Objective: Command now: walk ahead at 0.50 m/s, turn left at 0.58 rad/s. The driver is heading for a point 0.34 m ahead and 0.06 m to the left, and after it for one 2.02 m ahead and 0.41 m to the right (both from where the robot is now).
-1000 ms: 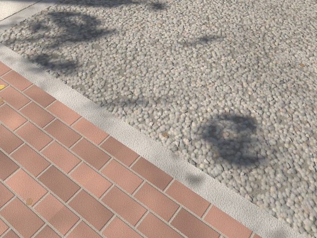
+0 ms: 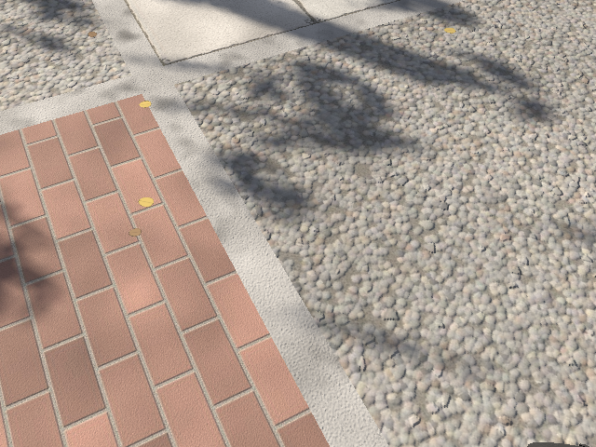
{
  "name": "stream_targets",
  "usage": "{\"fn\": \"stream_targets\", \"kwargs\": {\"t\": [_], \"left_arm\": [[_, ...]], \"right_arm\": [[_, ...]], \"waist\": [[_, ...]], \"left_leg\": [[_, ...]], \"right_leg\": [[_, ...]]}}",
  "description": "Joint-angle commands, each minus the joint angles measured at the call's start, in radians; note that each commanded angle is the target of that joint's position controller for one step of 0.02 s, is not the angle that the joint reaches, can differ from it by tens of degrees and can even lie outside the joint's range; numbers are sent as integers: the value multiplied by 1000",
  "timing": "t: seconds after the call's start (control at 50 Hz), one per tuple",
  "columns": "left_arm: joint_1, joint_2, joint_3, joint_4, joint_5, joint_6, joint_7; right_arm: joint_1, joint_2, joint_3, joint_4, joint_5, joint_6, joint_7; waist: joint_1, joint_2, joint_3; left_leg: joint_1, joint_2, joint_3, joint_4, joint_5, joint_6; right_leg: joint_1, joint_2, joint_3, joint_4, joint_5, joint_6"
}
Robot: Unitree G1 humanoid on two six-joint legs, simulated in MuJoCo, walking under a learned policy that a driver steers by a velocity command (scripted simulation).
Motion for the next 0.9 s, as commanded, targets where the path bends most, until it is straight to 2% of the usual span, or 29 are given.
{"fn": "stream_targets", "kwargs": {"t": [0.02, 0.04, 0.06, 0.08, 0.1, 0.14, 0.2, 0.28, 0.34, 0.42, 0.46, 0.48, 0.5, 0.52, 0.54, 0.56, 0.58, 0.6, 0.62, 0.64, 0.66, 0.7, 0.72, 0.76, 0.82, 0.86, 0.9], "left_arm": [[-56, 70, -14, -154, -6, -81, -18], [-160, 118, -2, -183, -46, -102, -25], [-165, 109, -5, -179, -34, -112, -21], [-153, 117, 2, -160, -5, -110, -12], [-129, 130, 11, -154, 5, -97, -11], [-124, 115, 14, -162, 13, -70, -13], [-218, 82, 5, -199, 26, -54, -7], [-307, 42, -17, -208, 12, -59, -31], [-379, 52, -23, -230, -2, -62, -45], [-431, 64, -30, -266, -8, -72, -74], [-386, 74, -28, -264, -10, -73, -88], [-332, 94, -18, -252, -9, -70, -88], [-227, 124, -2, -226, -6, -66, -85], [-79, 161, 17, -191, -2, -61, -78], [69, 236, 34, -174, 5, -53, -68], [95, 250, 35, -161, -3, -53, -76], [91, 169, 18, -162, -21, -46, -71], [23, 146, 11, -184, -14, -41, -62], [-29, 137, 6, -203, -5, -39, -60], [-62, 126, 2, -216, 1, -39, -57], [-75, 121, -3, -226, 10, -39, -53], [-78, 123, -2, -234, 3, -37, -45], [-68, 134, 2, -236, 0, -37, -39], [-39, 164, 12, -235, -5, -34, -26], [10, 168, 16, -228, -16, -19, -13], [53, 165, 16, -220, -19, -8, -10], [79, 158, 15, -216, -22, 1, -7]], "right_arm": [[385, -290, -83, 5, -9, -17, -17], [356, -223, -62, 15, -19, -33, -11], [295, -186, -51, 5, -14, -41, -13], [208, -144, -38, -15, -12, -42, -14], [158, -118, -27, -34, -21, -43, -18], [155, -128, -26, -40, -20, -47, -28], [215, -169, -36, -26, -13, -51, -50], [267, -135, -21, 6, -18, -51, -60], [316, -145, -18, 38, -21, -58, -57], [354, -159, -20, 74, -27, -45, -62], [328, -170, -21, 72, -29, -37, -67], [313, -183, -23, 66, -32, -34, -70], [292, -191, -22, 61, -34, -28, -72], [265, -193, -18, 49, -34, -26, -75], [293, -155, -1, 24, -58, -34, -78], [412, -43, 31, 24, -52, -60, -54], [313, -138, 19, 13, -25, -87, -43], [201, -166, 12, -25, 1, -105, -36], [152, -157, 15, -36, -10, -114, -39], [143, -155, 8, -42, -31, -114, -45], [159, -150, 5, -48, -41, -107, -47], [186, -125, 7, -54, -45, -88, -54], [171, -116, 10, -62, -47, -80, -57], [98, -97, 17, -88, -49, -74, -62], [-13, -70, 28, -116, -45, -81, -54], [-69, -74, 28, -133, -33, -88, -46], [-101, -94, 22, -148, -25, -94, -38]], "waist": [[-144, 173, -408], [-159, 105, -275], [-119, 50, -205], [-72, 12, -152], [-34, 26, -134], [-12, 23, -116], [-32, 16, -71], [-87, 74, -45], [-124, 75, -4], [-137, 54, 24], [-104, 69, -9], [-75, 88, -58], [-16, 91, -126], [62, 70, -207], [88, -82, -328], [11, -312, -417], [70, -186, -360], [70, -118, -214], [41, -9, -138], [7, 24, -97], [-25, 0, -96], [-53, -42, -88], [-50, -48, -79], [-31, -50, -62], [14, -71, -61], [39, -86, -64], [45, -94, -63]], "left_leg": [[910, 329, -907, -367, -241, 317], [847, 310, -778, -387, -151, 259], [713, 269, -645, -372, -65, 221], [561, 226, -534, -373, 33, 190], [458, 198, -471, -392, 110, 176], [368, 172, -423, -426, 194, 177], [325, 139, -356, -444, 267, 167], [327, 95, -237, -455, 224, 99], [397, 139, -245, -464, 171, 90], [610, 216, -232, -398, 327, 78], [641, 218, -189, -332, 557, 55], [643, 209, -166, -271, 752, 43], [632, 185, -132, -145, 926, 25], [537, 148, -95, 47, 920, -7], [297, 81, -56, 371, 539, -47], [-103, -106, -112, 669, -350, -114], [-223, -54, -214, 733, -350, -95], [-280, -9, -200, 701, -257, -86], [-245, 26, -184, 631, -198, -84], [-199, 49, -177, 557, -165, -96], [-140, 66, -179, 513, -151, -106], [-110, 79, -161, 415, -151, -133], [-110, 78, -146, 366, -131, -149], [-104, 64, -128, 229, -9, -174], [-13, 15, -117, 1, 208, -183], [30, -14, -116, -75, 268, -184], [34, -24, -138, -135, 235, -175]], "right_leg": [[-765, 139, 312, 737, -120, -38], [-863, 96, 326, 737, -22, -68], [-833, 50, 328, 657, 71, -89], [-749, 14, 333, 568, 131, -86], [-666, -10, 342, 509, 170, -81], [-606, -6, 329, 423, 205, -57], [-638, 25, 310, 241, 347, -17], [-577, 52, 274, -34, 635, -31], [-602, 56, 267, -104, 682, -62], [-731, 67, 258, -147, 536, -118], [-655, 103, 229, -159, 452, -151], [-557, 141, 202, -146, 415, -168], [-411, 183, 173, -154, 413, -192], [-190, 171, 210, -170, 477, -228], [111, -21, 483, -147, 545, -311], [410, -209, 988, -276, 340, -481], [403, -180, 1009, -354, 161, -432], [269, -152, 878, -379, 185, -392], [118, -115, 788, -400, 286, -371], [8, -89, 732, -417, 391, -368], [-59, -64, 697, -435, 464, -368], [-135, -40, 638, -458, 532, -371], [-170, -31, 611, -465, 568, -372], [-221, 0, 559, -474, 586, -351], [-267, 60, 506, -445, 545, -293], [-255, 55, 534, -422, 498, -278], [-193, 34, 594, -374, 452, -269]]}}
